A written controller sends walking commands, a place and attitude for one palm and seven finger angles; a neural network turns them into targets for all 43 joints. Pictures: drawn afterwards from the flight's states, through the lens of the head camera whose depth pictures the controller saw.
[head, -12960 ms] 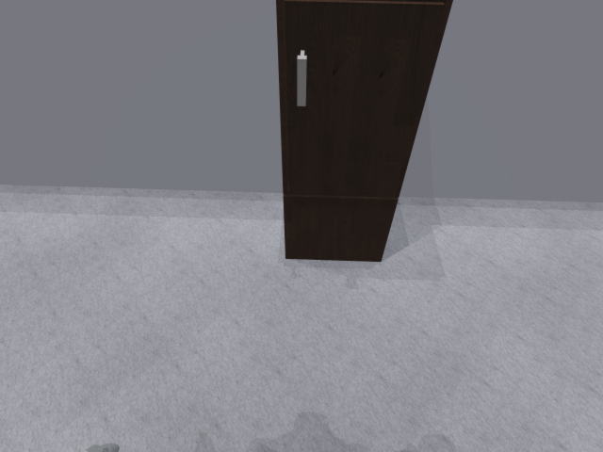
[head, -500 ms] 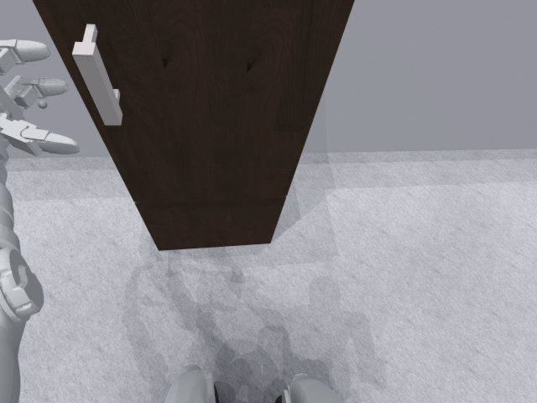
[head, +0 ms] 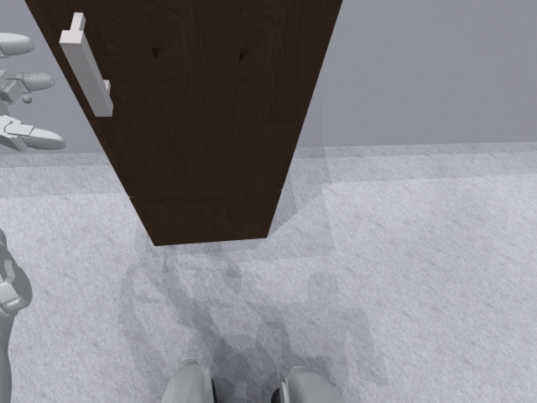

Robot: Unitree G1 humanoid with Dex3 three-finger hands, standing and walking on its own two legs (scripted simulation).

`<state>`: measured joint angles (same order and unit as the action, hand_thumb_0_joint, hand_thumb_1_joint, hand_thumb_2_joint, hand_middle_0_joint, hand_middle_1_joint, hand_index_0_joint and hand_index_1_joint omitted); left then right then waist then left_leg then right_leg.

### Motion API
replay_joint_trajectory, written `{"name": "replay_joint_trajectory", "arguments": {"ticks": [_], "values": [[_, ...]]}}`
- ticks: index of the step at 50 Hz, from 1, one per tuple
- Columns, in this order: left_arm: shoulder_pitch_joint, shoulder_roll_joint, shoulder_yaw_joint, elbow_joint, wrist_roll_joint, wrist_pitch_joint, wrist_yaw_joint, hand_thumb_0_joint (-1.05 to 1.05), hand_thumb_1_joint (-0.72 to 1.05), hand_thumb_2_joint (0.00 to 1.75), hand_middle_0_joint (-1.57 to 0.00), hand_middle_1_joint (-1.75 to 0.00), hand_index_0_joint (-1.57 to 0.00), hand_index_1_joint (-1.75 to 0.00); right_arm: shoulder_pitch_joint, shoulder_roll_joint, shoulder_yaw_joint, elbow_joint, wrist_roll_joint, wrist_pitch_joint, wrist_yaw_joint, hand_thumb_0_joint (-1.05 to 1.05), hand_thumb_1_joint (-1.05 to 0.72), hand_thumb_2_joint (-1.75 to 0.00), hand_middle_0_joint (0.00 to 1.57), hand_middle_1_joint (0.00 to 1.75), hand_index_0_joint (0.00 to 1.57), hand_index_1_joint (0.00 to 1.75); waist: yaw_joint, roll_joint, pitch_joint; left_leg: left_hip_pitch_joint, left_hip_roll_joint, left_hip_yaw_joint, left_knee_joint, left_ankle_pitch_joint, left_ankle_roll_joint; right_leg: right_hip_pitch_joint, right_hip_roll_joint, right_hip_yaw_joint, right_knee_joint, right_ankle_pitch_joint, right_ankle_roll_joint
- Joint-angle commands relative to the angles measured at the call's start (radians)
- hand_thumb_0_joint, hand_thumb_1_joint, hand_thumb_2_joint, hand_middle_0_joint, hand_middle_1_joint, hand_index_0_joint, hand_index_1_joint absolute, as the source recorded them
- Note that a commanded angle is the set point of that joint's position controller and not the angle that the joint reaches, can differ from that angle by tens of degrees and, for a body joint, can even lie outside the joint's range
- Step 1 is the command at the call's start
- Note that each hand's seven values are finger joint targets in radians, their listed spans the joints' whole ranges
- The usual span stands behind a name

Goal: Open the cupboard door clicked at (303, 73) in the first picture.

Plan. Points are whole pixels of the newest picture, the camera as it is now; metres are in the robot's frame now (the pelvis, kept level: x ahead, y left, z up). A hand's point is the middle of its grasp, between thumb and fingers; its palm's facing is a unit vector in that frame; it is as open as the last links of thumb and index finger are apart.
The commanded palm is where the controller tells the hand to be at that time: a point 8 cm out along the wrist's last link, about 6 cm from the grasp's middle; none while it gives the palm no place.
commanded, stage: slide the fingers in behind the handle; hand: left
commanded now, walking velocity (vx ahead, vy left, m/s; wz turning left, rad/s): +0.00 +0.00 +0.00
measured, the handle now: (91, 67) +0.57 +0.21 +0.11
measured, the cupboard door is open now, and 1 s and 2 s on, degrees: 0 0 0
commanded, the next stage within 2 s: close the thumb around the handle in 1.48 s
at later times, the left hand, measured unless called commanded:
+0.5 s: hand (68, 94) +0.51 +0.23 +0.11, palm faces +0.03 -1.00 +0.00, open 14.0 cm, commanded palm +0.49 +0.27 +0.11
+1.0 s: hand (102, 98) +0.51 +0.19 +0.11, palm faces +0.02 -1.00 -0.01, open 14.0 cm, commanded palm +0.50 +0.23 +0.11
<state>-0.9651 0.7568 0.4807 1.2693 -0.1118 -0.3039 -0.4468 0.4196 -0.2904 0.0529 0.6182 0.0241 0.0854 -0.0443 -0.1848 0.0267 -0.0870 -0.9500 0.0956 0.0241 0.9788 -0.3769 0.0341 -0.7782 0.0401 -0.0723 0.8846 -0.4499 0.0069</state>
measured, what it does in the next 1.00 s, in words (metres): stands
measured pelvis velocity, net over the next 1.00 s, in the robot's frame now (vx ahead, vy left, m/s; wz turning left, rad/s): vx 0.00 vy -0.01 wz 0.02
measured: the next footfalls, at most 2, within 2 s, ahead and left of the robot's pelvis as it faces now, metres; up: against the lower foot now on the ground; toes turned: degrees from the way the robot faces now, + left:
none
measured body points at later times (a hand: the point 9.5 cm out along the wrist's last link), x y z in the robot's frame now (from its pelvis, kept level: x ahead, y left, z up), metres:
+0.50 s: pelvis +0.01 +0.00 +0.00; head +0.12 +0.03 +0.44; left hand +0.51 +0.29 +0.11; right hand -0.01 -0.26 -0.10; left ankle +0.04 +0.10 -0.68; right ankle -0.02 -0.13 -0.68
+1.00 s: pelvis +0.00 -0.01 +0.00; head +0.11 +0.01 +0.44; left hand +0.50 +0.24 +0.11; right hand +0.01 -0.28 -0.11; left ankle +0.04 +0.10 -0.68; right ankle -0.02 -0.13 -0.68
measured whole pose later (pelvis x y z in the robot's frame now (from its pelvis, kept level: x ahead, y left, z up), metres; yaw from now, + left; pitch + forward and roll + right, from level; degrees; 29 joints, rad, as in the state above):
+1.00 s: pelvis +0.00 -0.01 +0.00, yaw +1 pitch +18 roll -4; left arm -0.96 0.52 0.36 1.21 -0.09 -0.32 -0.25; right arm 0.40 -0.28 0.02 0.64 0.01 0.06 -0.01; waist -0.17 0.04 -0.10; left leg -0.91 0.08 0.02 0.96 -0.37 0.02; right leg -0.75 0.03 -0.08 0.89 -0.46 -0.01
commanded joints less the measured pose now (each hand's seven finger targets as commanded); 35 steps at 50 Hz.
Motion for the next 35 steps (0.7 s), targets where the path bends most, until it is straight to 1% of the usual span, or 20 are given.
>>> {"name": "replay_joint_trajectory", "arguments": {"ticks": [1,3,6,8,9,10,12,15,16,17,20,22,24,26,27,28,29,31,33,35], "values": [[-0.457,0.237,-0.013,-0.211,-0.033,-0.057,-0.012,0.0,-0.5,0.3,-0.3,-1.2,-0.3,-1.2,0.156,-0.201,-0.075,-0.034,-0.007,-0.013,-0.02,0.0,-0.9,-0.9,0.2,0.3,0.2,0.3,-0.016,0.175,-0.412,0.538,-0.04,-0.096,-0.089,0.284,0.006,-0.062,0.04,0.024,-0.117,0.234,-0.02],[-0.48,0.212,-0.025,-0.24,-0.035,-0.058,-0.005,0.0,-0.5,0.3,-0.3,-1.2,-0.3,-1.2,0.162,-0.199,-0.078,-0.028,-0.011,-0.018,-0.02,0.0,-0.9,-0.9,0.2,0.3,0.2,0.3,-0.016,0.202,-0.445,0.585,-0.038,-0.105,-0.088,0.311,0.002,-0.084,0.039,0.019,-0.111,0.238,-0.023],[-0.49,0.192,-0.032,-0.224,-0.032,-0.046,0.019,0.0,-0.5,0.3,-0.3,-1.2,-0.3,-1.2,0.17,-0.199,-0.078,-0.019,-0.015,-0.023,-0.017,0.0,-0.9,-0.9,0.2,0.3,0.2,0.3,-0.021,0.178,-0.424,0.571,-0.037,-0.111,-0.091,0.291,0.002,-0.093,0.039,0.016,-0.115,0.22,-0.022],[-0.51,0.179,-0.038,-0.241,-0.02,-0.049,0.042,0.0,-0.5,0.3,-0.3,-1.2,-0.3,-1.2,0.171,-0.195,-0.079,-0.017,-0.018,-0.026,-0.014,0.0,-0.9,-0.9,0.2,0.3,0.2,0.3,-0.024,0.201,-0.449,0.596,-0.037,-0.116,-0.089,0.31,0.0,-0.109,0.038,0.013,-0.107,0.224,-0.024],[-0.521,0.169,-0.049,-0.226,-0.015,-0.046,0.053,0.0,-0.5,0.3,-0.3,-1.2,-0.3,-1.2,0.169,-0.194,-0.078,-0.014,-0.018,-0.028,-0.013,0.0,-0.9,-0.9,0.2,0.3,0.2,0.3,-0.029,0.207,-0.419,0.583,-0.037,-0.116,-0.089,0.284,-0.001,-0.126,0.037,0.014,-0.111,0.206,-0.023],[-0.529,0.193,-0.027,-0.227,-0.01,-0.047,0.067,0.0,-0.5,0.3,-0.3,-1.2,-0.3,-1.2,0.176,-0.197,-0.078,-0.013,-0.02,-0.029,-0.011,0.0,-0.9,-0.9,0.2,0.3,0.2,0.3,-0.026,0.189,-0.418,0.577,-0.035,-0.122,-0.094,0.28,-0.002,-0.117,0.038,0.01,-0.107,0.203,-0.024],[-0.51,0.239,0.02,-0.263,-0.007,-0.061,0.084,0.0,-0.5,0.3,-0.3,-1.2,-0.3,-1.2,0.181,-0.198,-0.078,-0.022,-0.026,-0.033,-0.008,0.0,-0.9,-0.9,0.2,0.3,0.2,0.3,-0.002,0.203,-0.488,0.595,-0.038,-0.116,-0.086,0.334,-0.001,-0.072,0.039,0.015,-0.096,0.241,-0.028],[-0.482,0.177,-0.014,-0.3,0.005,-0.072,0.099,0.0,-0.5,0.3,-0.3,-1.2,-0.3,-1.2,0.176,-0.184,-0.083,-0.031,-0.027,-0.031,0.005,0.0,-0.9,-0.9,0.2,0.3,0.2,0.3,0.009,0.239,-0.515,0.65,-0.035,-0.116,-0.083,0.407,-0.011,-0.07,0.042,0.008,-0.092,0.281,-0.028],[-0.458,0.166,-0.016,-0.306,0.003,-0.07,0.103,0.0,-0.5,0.3,-0.3,-1.2,-0.3,-1.2,0.172,-0.184,-0.086,-0.035,-0.025,-0.028,0.008,0.0,-0.9,-0.9,0.2,0.3,0.2,0.3,0.012,0.233,-0.521,0.658,-0.034,-0.114,-0.082,0.414,-0.011,-0.069,0.044,0.007,-0.092,0.286,-0.028],[-0.448,0.151,-0.019,-0.284,-0.001,-0.069,0.107,0.0,-0.5,0.3,-0.3,-1.2,-0.3,-1.2,0.178,-0.184,-0.085,-0.032,-0.027,-0.026,0.01,0.0,-0.9,-0.9,0.2,0.3,0.2,0.3,0.001,0.187,-0.502,0.645,-0.034,-0.116,-0.083,0.413,-0.006,-0.068,0.047,0.006,-0.095,0.29,-0.028],[-0.485,0.105,-0.052,-0.308,-0.005,-0.068,0.112,0.0,-0.5,0.3,-0.3,-1.2,-0.3,-1.2,0.168,-0.181,-0.089,-0.028,-0.022,-0.025,0.011,0.0,-0.9,-0.9,0.2,0.3,0.2,0.3,-0.011,0.19,-0.47,0.636,-0.035,-0.113,-0.093,0.374,-0.007,-0.071,0.046,0.006,-0.106,0.276,-0.025],[-0.473,0.126,-0.026,-0.295,-0.007,-0.071,0.122,0.0,-0.5,0.3,-0.3,-1.2,-0.3,-1.2,0.174,-0.185,-0.089,-0.023,-0.025,-0.023,0.009,0.0,-0.9,-0.9,0.2,0.3,0.2,0.3,-0.007,0.173,-0.464,0.633,-0.035,-0.115,-0.095,0.379,-0.005,-0.064,0.046,0.006,-0.105,0.278,-0.029],[-0.468,0.08,-0.052,-0.297,-0.009,-0.07,0.128,0.0,-0.5,0.3,-0.3,-1.2,-0.3,-1.2,0.169,-0.176,-0.089,-0.025,-0.025,-0.026,0.014,0.0,-0.9,-0.9,0.2,0.3,0.2,0.3,-0.006,0.176,-0.47,0.634,-0.039,-0.11,-0.097,0.385,-0.005,-0.056,0.045,0.007,-0.106,0.289,-0.025],[-0.426,0.071,-0.05,-0.282,-0.008,-0.069,0.135,0.0,-0.5,0.3,-0.3,-1.2,-0.3,-1.2,0.166,-0.175,-0.09,-0.027,-0.025,-0.026,0.016,0.0,-0.9,-0.9,0.2,0.3,0.2,0.3,0.001,0.157,-0.455,0.619,-0.04,-0.104,-0.099,0.38,-0.004,-0.046,0.044,0.008,-0.109,0.293,-0.025],[-0.427,0.093,-0.029,-0.293,-0.01,-0.076,0.14,0.0,-0.5,0.3,-0.3,-1.2,-0.3,-1.2,0.171,-0.176,-0.09,-0.025,-0.027,-0.025,0.016,0.0,-0.9,-0.9,0.2,0.3,0.2,0.3,0.008,0.151,-0.46,0.62,-0.04,-0.106,-0.098,0.399,-0.005,-0.032,0.044,0.007,-0.102,0.306,-0.029],[-0.386,0.07,-0.041,-0.259,-0.009,-0.068,0.143,0.0,-0.5,0.3,-0.3,-1.2,-0.3,-1.2,0.162,-0.172,-0.089,-0.032,-0.023,-0.024,0.018,0.0,-0.9,-0.9,0.2,0.3,0.2,0.3,0.011,0.139,-0.441,0.602,-0.043,-0.096,-0.1,0.39,-0.003,-0.03,0.044,0.009,-0.107,0.311,-0.025],[-0.405,0.047,-0.063,-0.264,-0.01,-0.064,0.144,0.0,-0.5,0.3,-0.3,-1.2,-0.3,-1.2,0.158,-0.17,-0.087,-0.032,-0.023,-0.024,0.02,0.0,-0.9,-0.9,0.2,0.3,0.2,0.3,0.001,0.127,-0.425,0.583,-0.044,-0.092,-0.101,0.373,-0.001,-0.024,0.042,0.011,-0.109,0.313,-0.021],[-0.411,0.085,-0.041,-0.266,-0.003,-0.065,0.151,0.0,-0.5,0.3,-0.3,-1.2,-0.3,-1.2,0.156,-0.173,-0.089,-0.036,-0.021,-0.02,0.018,0.0,-0.9,-0.9,0.2,0.3,0.2,0.3,0.005,0.117,-0.418,0.553,-0.047,-0.086,-0.103,0.353,0.001,0.0,0.04,0.017,-0.108,0.317,-0.021],[-0.415,0.078,-0.037,-0.298,-0.004,-0.08,0.159,0.0,-0.5,0.3,-0.3,-1.2,-0.3,-1.2,0.152,-0.17,-0.09,-0.042,-0.022,-0.022,0.02,0.0,-0.9,-0.9,0.2,0.3,0.2,0.3,0.012,0.13,-0.449,0.577,-0.049,-0.084,-0.099,0.368,0.001,0.005,0.04,0.02,-0.106,0.327,-0.022],[-0.42,0.074,-0.037,-0.297,-0.005,-0.088,0.164,0.0,-0.5,0.3,-0.3,-1.2,-0.3,-1.2,0.149,-0.167,-0.09,-0.041,-0.02,-0.024,0.019,0.0,-0.9,-0.9,0.2,0.3,0.2,0.3,0.009,0.116,-0.443,0.565,-0.049,-0.081,-0.098,0.35,0.002,0.011,0.04,0.023,-0.107,0.32,-0.02]]}}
